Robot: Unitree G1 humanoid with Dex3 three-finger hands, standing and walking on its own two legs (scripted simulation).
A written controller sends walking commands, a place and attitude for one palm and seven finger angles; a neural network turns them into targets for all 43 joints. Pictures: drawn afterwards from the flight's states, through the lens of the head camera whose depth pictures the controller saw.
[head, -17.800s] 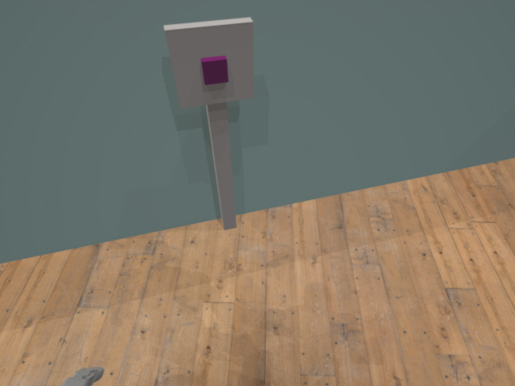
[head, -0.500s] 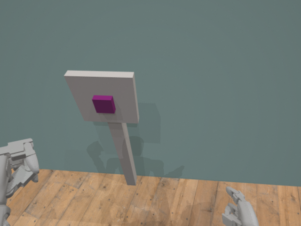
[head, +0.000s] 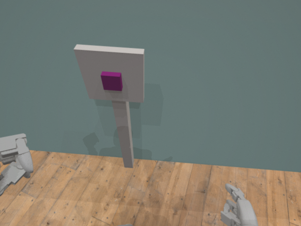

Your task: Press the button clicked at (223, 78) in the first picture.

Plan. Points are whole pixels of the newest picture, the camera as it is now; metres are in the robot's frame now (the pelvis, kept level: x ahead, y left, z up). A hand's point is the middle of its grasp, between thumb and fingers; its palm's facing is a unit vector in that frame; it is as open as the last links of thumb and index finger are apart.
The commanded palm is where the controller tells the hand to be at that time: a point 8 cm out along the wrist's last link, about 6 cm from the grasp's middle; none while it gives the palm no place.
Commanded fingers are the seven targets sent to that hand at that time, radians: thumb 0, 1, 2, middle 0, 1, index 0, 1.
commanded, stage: step back with the hand held close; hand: left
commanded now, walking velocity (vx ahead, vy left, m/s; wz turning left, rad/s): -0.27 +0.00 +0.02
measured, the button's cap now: (112, 80) +0.55 +0.18 +0.06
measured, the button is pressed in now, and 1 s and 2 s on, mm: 0 0 0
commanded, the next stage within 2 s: stop stepping back and stand still in 0.70 s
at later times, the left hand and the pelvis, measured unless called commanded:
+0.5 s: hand out of the picture +0.13 +0.26 +0.17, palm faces +0.37 -0.82 -0.43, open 3.1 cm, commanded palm +0.06 +0.30 +0.19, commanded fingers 0.00 0.90 0.90 -1.30 -1.50 -1.30 -1.50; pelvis -0.06 +0.02 +0.00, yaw +2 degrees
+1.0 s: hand out of the picture +0.04 +0.27 +0.18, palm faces +0.29 -0.89 -0.36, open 3.1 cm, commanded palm -0.01 +0.31 +0.19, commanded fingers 0.00 0.90 0.90 -1.30 -1.50 -1.30 -1.50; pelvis -0.16 +0.04 -0.01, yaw -4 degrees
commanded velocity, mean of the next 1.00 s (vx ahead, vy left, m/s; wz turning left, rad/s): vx -0.24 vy -0.01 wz -0.01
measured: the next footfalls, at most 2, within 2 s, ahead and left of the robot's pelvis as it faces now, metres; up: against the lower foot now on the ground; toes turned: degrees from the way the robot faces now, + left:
right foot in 0.82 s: -0.22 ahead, -0.11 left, +0.00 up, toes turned -6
left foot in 0.94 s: +0.02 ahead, +0.08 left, +0.00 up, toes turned -5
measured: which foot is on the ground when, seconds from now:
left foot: down 0.00-0.82, up 0.84-0.92, down 0.94-1.00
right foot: down 0.00-0.48, up 0.50-0.80, down 0.82-1.00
